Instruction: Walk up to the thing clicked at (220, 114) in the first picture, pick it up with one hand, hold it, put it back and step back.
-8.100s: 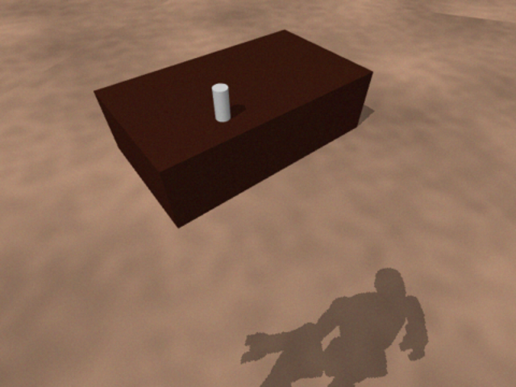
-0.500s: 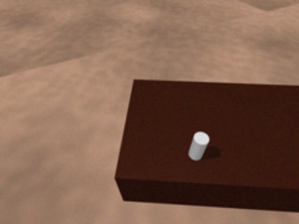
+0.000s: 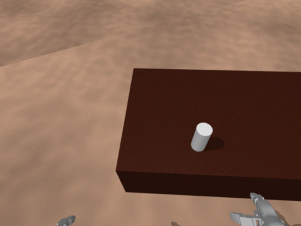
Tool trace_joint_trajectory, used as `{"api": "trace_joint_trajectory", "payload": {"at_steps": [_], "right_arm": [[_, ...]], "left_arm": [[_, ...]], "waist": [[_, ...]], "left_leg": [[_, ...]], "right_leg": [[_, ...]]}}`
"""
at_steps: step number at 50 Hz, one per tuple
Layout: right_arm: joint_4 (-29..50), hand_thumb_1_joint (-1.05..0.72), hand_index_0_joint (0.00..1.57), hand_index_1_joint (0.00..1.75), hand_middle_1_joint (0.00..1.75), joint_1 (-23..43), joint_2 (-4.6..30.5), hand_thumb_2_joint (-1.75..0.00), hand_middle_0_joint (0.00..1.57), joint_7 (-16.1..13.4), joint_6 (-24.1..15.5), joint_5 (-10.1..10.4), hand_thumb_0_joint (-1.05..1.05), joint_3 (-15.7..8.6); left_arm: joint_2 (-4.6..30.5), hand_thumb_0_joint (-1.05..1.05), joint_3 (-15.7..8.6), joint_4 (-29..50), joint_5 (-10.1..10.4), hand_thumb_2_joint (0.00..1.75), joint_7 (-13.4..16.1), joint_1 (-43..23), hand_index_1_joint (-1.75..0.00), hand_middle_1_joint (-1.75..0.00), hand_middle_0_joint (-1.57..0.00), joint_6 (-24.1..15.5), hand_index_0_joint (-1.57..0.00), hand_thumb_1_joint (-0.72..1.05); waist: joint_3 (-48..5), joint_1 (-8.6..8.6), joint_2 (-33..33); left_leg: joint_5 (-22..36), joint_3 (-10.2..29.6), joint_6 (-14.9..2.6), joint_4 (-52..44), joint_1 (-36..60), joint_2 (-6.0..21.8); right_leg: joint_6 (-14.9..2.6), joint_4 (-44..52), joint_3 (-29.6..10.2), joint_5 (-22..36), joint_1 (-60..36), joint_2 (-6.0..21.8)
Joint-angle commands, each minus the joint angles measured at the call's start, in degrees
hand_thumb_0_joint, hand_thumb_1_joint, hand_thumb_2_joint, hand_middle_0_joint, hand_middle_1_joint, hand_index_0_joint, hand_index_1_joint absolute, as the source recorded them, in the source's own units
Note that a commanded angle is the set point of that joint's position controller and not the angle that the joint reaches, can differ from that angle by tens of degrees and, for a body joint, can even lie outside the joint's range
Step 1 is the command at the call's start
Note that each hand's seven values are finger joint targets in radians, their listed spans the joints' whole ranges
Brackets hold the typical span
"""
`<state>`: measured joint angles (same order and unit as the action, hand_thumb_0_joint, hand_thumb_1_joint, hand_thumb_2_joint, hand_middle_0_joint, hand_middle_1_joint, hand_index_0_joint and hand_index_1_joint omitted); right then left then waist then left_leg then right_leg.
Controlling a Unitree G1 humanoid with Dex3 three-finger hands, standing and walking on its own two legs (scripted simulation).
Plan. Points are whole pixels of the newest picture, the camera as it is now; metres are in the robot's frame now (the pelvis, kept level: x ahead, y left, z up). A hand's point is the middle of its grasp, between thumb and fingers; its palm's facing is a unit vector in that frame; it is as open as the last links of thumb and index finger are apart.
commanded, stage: go down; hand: right
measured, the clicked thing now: (200, 137) +0.53 -0.22 -0.30
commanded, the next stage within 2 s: none
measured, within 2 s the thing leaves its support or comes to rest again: neither
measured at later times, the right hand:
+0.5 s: hand (250, 216) +0.17 -0.27 -0.14, palm faces +0.04 +0.94 -0.34, open 17.5 cm
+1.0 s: hand (253, 220) +0.16 -0.28 -0.13, palm faces +0.05 +0.94 -0.33, open 17.6 cm
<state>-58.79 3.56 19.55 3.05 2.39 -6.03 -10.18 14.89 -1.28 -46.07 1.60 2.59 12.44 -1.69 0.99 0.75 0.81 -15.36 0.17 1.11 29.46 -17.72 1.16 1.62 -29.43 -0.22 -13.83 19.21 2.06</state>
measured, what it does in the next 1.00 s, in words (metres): stands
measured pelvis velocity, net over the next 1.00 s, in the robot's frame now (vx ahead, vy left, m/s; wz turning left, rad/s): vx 0.03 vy -0.01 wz -0.03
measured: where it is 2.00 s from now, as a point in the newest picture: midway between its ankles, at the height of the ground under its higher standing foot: outside the picture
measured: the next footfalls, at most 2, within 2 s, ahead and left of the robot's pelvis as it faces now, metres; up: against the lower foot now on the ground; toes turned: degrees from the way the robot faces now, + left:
none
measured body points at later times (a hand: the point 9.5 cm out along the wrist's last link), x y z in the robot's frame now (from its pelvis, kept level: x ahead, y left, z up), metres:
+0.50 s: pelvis +0.03 -0.01 -0.02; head +0.07 -0.02 +0.42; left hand +0.18 +0.24 -0.12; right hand +0.17 -0.32 -0.11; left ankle +0.00 +0.13 -0.74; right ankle +0.01 -0.14 -0.74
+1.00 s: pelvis +0.03 -0.01 -0.04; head +0.06 -0.02 +0.40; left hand +0.19 +0.24 -0.12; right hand +0.16 -0.33 -0.11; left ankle +0.00 +0.13 -0.74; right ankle +0.01 -0.14 -0.74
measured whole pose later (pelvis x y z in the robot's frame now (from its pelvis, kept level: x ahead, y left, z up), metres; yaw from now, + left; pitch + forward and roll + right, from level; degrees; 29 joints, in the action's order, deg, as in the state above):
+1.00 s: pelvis +0.03 -0.01 -0.04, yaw -2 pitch +11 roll +3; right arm -12.9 -19.4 21.1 5.8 27.8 -1.5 -9.5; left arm 13.8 0.9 -34.4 1.4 7.7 14.9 -9.9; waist -7.7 1.7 -1.8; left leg -27.7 -2.4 2.0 49.5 -32.4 1.0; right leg 1.1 -54.0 -3.5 -27.6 37.2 2.1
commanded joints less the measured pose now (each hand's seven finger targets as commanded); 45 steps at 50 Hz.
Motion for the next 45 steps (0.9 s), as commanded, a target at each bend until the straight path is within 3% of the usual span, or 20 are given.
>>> {"api": "trace_joint_trajectory", "payload": {"at_steps": [1, 5, 9, 10, 11, 15, 20, 21, 23, 25, 29, 30, 31, 33, 37, 43, 45], "right_arm": [[8.8, 0.06, 0.07, 0.03, 0.03, 0.2, 11.5, -0.08, 0.09, 0.4, 5.6, -0.8, 0.00, -1.4], [14.9, 0.31, 0.05, 0.04, 0.04, -3.9, 9.7, -0.06, 0.06, 1.7, 10.6, 0.6, 0.00, -0.3], [19.9, 0.48, 0.04, 0.05, 0.05, -3.5, 11.6, -0.05, 0.04, 2.4, 12.6, 0.8, 0.00, -1.8], [25.9, 0.53, 0.04, 0.06, 0.06, 0.7, 11.5, -0.06, 0.03, 2.4, 11.9, 0.5, 0.00, -0.8], [24.5, 0.53, 0.04, 0.06, 0.06, -1.6, 12.3, -0.05, 0.03, 2.1, 12.0, 0.1, 0.00, -2.1], [30.9, 0.58, 0.03, 0.06, 0.06, -2.6, 12.9, -0.04, 0.03, 0.8, 10.4, -1.0, 0.00, -3.2], [36.5, 0.60, 0.04, 0.05, 0.05, -10.0, 12.2, -0.01, 0.04, 0.4, 13.0, 0.8, 0.00, -3.6], [36.3, 0.61, 0.04, 0.05, 0.05, -11.7, 10.3, -0.01, 0.05, 0.7, 13.9, 1.4, 0.00, -2.0], [37.3, 0.61, 0.04, 0.05, 0.05, -12.0, 11.5, -0.01, 0.04, 0.9, 15.4, 2.1, 0.00, -2.7], [37.8, 0.59, 0.05, 0.05, 0.05, -12.5, 11.5, -0.01, 0.05, 1.5, 16.9, 2.7, 0.00, -2.2], [41.3, 0.61, 0.05, 0.05, 0.05, -16.3, 12.6, -0.01, 0.04, 2.0, 19.1, 2.5, 0.00, -2.9], [41.7, 0.61, 0.04, 0.05, 0.05, -16.1, 12.3, -0.01, 0.04, 2.2, 19.6, 2.7, 0.00, -2.8], [43.8, 0.61, 0.04, 0.05, 0.05, -16.8, 13.1, -0.02, 0.04, 2.0, 19.9, 2.7, 0.00, -3.5], [44.8, 0.61, 0.04, 0.06, 0.06, -17.7, 12.2, -0.03, 0.04, 2.1, 20.7, 2.8, 0.00, -3.1], [48.7, 0.61, 0.04, 0.05, 0.05, -18.6, 13.0, -0.02, 0.04, 1.7, 21.3, 3.2, 0.00, -4.2], [52.6, 0.58, 0.05, 0.05, 0.05, -21.0, 12.6, -0.02, 0.05, 1.8, 22.7, 3.9, 0.00, -4.3], [53.5, 0.60, 0.05, 0.05, 0.05, -21.9, 12.7, -0.02, 0.04, 1.9, 23.5, 3.9, 0.00, -4.3]], "left_arm": [[9.6, 0.00, -2.6, 10.4, 0.6, 0.89, 0.8, -2.7, -0.30, -0.31, -0.20, -2.4, -0.21, 0.91], [9.3, 0.00, -2.3, 13.8, 1.4, 0.88, 1.0, -3.6, -0.30, -0.30, -0.20, -3.3, -0.20, 0.90], [8.8, 0.00, -2.5, 12.4, 0.8, 0.88, 0.9, -0.3, -0.30, -0.30, -0.20, -4.0, -0.21, 0.91], [8.6, 0.00, -2.4, 13.9, 0.7, 0.89, 1.1, -1.3, -0.30, -0.30, -0.21, -4.6, -0.21, 0.91], [8.6, 0.00, -2.7, 12.7, 0.4, 0.88, 1.2, 0.5, -0.30, -0.30, -0.20, -4.8, -0.21, 0.91], [7.9, 0.00, -2.4, 13.6, -0.4, 0.90, 2.0, 0.3, -0.31, -0.30, -0.20, -6.9, -0.20, 0.89], [7.9, 0.00, -2.3, 14.2, -0.4, 0.91, 3.0, 0.6, -0.30, -0.29, -0.19, -7.8, -0.19, 0.89], [7.4, 0.00, -2.2, 14.1, -0.4, 0.91, 3.1, 0.7, -0.30, -0.29, -0.19, -7.9, -0.18, 0.89], [7.9, 0.00, -2.0, 14.6, -0.2, 0.90, 3.4, 0.0, -0.30, -0.29, -0.19, -8.0, -0.19, 0.89], [7.8, 0.00, -1.7, 15.7, 0.1, 0.90, 3.6, -0.9, -0.30, -0.29, -0.19, -8.0, -0.19, 0.89], [7.6, 0.00, -1.5, 17.1, 0.3, 0.89, 4.1, -1.1, -0.30, -0.29, -0.19, -8.5, -0.19, 0.89], [7.5, 0.00, -1.4, 17.6, 0.3, 0.89, 4.2, -1.1, -0.30, -0.29, -0.19, -8.6, -0.19, 0.89], [7.5, 0.00, -1.6, 17.7, 0.3, 0.90, 4.3, -0.7, -0.30, -0.29, -0.19, -8.9, -0.19, 0.89], [7.2, 0.00, -1.4, 18.0, 0.2, 0.89, 4.3, 0.1, -0.29, -0.29, -0.19, -9.2, -0.19, 0.89], [7.0, 0.00, -1.4, 18.4, -0.1, 0.90, 4.5, 0.8, -0.30, -0.29, -0.19, -9.7, -0.19, 0.89], [6.7, 0.00, -1.1, 19.6, -0.2, 0.90, 5.4, 0.4, -0.30, -0.29, -0.19, -10.7, -0.19, 0.88], [7.0, 0.00, -1.2, 19.6, -0.2, 0.90, 5.6, 0.5, -0.30, -0.29, -0.19, -11.0, -0.19, 0.89]], "waist": [[-9.1, -2.48, -4.6], [-5.6, -1.39, -2.4], [-7.6, -0.17, -0.9], [-9.5, 0.22, -1.8], [-11.4, 0.20, -1.1], [-16.2, -0.06, -5.4], [-18.7, -0.27, -6.0], [-17.9, 0.13, -4.8], [-15.9, 0.21, -5.1], [-13.4, 0.55, -3.6], [-12.7, -0.49, -3.9], [-12.8, 0.04, -2.5], [-14.7, -0.45, -3.6], [-16.2, 0.37, -3.2], [-18.6, 0.46, -5.6], [-16.9, 0.58, -5.2], [-17.2, 0.65, -6.5]], "left_leg": [[7.5, -2.5, -1.54, -4.0, 3.3, -1.7], [2.5, -3.1, -1.47, -4.4, -0.3, -2.1], [5.2, -3.2, -1.09, -1.6, -1.7, -2.3], [5.7, -3.1, -1.04, -0.4, -2.2, -2.3], [7.2, -3.0, -0.91, 0.7, -1.9, -2.1], [10.7, -2.6, -0.82, 6.0, -3.6, -1.6], [12.4, -3.3, -0.68, 7.9, -4.5, -1.7], [13.2, -3.5, -0.59, 8.1, -4.9, -1.8], [12.4, -3.9, -0.70, 8.8, -6.2, -2.0], [10.3, -4.1, -0.55, 8.5, -7.4, -2.0], [9.5, -3.8, -0.46, 9.1, -7.5, -1.6], [9.6, -3.8, -0.28, 9.3, -7.7, -1.7], [11.8, -3.7, -0.31, 10.1, -7.0, -1.5], [13.8, -3.7, -0.30, 11.5, -7.9, -1.6], [14.8, -3.9, -0.48, 13.7, -9.3, -1.8], [11.0, -3.8, -0.42, 13.9, -11.0, -1.8], [9.9, -4.0, -0.65, 14.1, -11.6, -1.8]], "right_leg": [[-1.31, 2.6, 2.4, 7.9, -2.1, -2.3], [-1.98, 2.3, 1.9, 2.7, -0.6, -2.1], [-2.26, -0.4, 1.2, 5.2, -0.7, -1.8], [-2.13, -1.3, 1.0, 5.6, -1.4, -1.6], [-2.30, -2.5, 1.0, 7.2, -1.7, -1.7], [-1.71, -7.1, 0.5, 11.7, -1.4, -1.5], [-1.47, -10.0, -0.2, 14.5, -1.0, -1.5], [-1.44, -10.6, -0.3, 15.6, -0.2, -1.4], [-1.17, -11.0, -0.7, 15.7, 1.4, -1.1], [-1.51, -11.4, -0.7, 12.1, 3.9, -1.2], [-1.60, -12.6, -0.4, 9.8, 5.9, -1.8], [-1.86, -13.1, -0.6, 9.6, 6.3, -1.7], [-1.77, -13.8, -0.5, 11.8, 5.5, -1.8], [-1.80, -15.2, -0.8, 14.8, 4.7, -1.5], [-1.37, -17.5, -1.7, 20.0, 4.1, -0.9], [-1.63, -17.9, -1.5, 11.8, 8.0, -1.5], [-1.58, -18.0, -1.7, 11.5, 8.0, -1.3]]}}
